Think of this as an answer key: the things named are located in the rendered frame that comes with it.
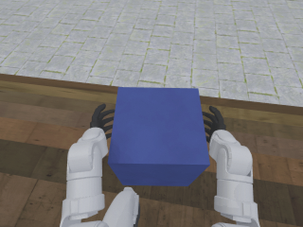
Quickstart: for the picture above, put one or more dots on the robot left shin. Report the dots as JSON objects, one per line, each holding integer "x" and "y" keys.
{"x": 130, "y": 189}

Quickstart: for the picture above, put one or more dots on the robot right hand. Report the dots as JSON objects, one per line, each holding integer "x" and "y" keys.
{"x": 216, "y": 124}

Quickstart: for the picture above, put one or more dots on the right robot forearm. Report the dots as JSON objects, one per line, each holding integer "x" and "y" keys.
{"x": 234, "y": 171}

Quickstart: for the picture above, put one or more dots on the carton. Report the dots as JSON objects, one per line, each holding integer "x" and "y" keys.
{"x": 158, "y": 136}

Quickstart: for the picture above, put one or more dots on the robot left thigh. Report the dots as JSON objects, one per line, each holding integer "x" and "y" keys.
{"x": 122, "y": 210}

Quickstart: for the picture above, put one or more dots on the robot left hand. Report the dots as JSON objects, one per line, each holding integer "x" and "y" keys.
{"x": 99, "y": 122}

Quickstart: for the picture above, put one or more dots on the left robot forearm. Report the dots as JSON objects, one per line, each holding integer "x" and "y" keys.
{"x": 84, "y": 196}

